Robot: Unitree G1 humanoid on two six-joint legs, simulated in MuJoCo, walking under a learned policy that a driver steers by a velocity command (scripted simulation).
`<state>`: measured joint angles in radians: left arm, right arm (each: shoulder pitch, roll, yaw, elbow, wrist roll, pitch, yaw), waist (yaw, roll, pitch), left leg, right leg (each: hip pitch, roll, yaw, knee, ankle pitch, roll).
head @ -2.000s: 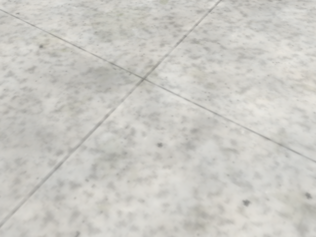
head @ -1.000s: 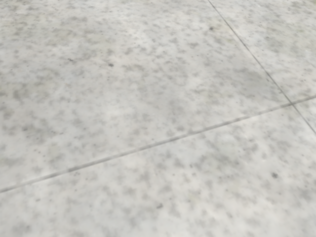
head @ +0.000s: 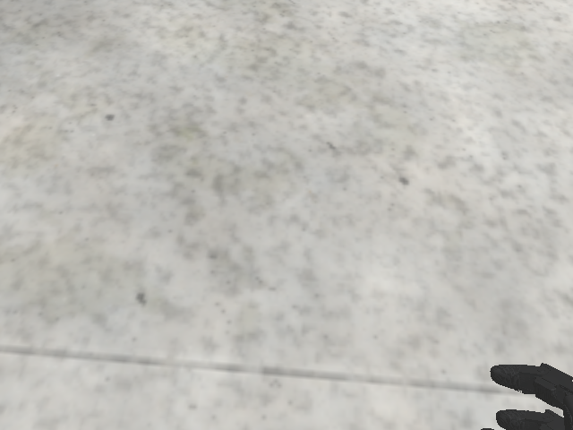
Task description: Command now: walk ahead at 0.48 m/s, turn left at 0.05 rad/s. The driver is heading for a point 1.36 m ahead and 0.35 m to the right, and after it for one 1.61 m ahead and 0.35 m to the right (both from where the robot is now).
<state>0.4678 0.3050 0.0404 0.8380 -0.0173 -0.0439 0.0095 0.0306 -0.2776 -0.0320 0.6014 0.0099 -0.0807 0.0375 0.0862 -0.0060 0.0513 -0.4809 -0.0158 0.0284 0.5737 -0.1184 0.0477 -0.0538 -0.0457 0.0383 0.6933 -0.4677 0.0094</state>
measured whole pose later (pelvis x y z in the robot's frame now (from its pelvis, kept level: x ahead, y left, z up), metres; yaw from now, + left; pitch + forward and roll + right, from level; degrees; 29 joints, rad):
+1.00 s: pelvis +0.40 +0.00 +0.01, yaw -26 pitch +2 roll +0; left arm 0.17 0.33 0.07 0.61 -0.01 0.04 0.03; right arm 0.17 -0.29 -0.04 0.72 -0.03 -0.02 -0.02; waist 0.01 -0.03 0.02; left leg -0.33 -0.02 -0.08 0.53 -0.22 -0.01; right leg -0.44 0.15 0.20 0.77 -0.44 -0.01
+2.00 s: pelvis +0.56 -0.05 +0.03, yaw -29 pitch +1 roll +0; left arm 0.13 0.29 0.06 0.69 -0.02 -0.07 -0.02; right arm 0.43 -0.24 -0.02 0.88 0.00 -0.08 0.01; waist -0.08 -0.04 0.02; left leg 0.05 -0.05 0.02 0.19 -0.25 0.06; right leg -0.65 -0.09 0.02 0.74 0.00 0.01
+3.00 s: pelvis +1.09 -0.29 +0.03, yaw -12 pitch +2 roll -1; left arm 0.11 0.31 0.04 0.73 0.02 -0.09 0.00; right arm 0.33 -0.28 -0.06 0.71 0.01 -0.05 0.01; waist -0.04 -0.03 0.04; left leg -0.20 -0.11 -0.09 0.34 -0.16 0.10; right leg -0.65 -0.10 0.09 0.90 -0.17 0.05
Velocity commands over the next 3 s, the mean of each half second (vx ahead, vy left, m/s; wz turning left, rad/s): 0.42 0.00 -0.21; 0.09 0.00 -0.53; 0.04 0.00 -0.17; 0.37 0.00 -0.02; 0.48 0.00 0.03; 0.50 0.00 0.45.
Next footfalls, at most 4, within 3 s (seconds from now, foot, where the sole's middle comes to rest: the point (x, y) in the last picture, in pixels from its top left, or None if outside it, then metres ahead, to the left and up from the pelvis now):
0.46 right None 0.44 -0.13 -0.76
0.94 left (283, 390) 0.52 0.08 -0.76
1.28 right None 0.36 -0.13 -0.76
1.68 left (297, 376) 0.55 0.05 -0.76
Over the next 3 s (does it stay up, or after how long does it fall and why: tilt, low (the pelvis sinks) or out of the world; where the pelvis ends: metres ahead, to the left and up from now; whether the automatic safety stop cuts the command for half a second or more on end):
stays up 1.09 -0.29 0.03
